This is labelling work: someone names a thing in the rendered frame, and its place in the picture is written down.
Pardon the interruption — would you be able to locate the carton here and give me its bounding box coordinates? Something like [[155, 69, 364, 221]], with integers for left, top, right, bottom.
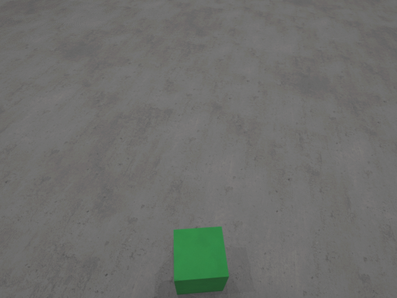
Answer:
[[174, 227, 229, 295]]

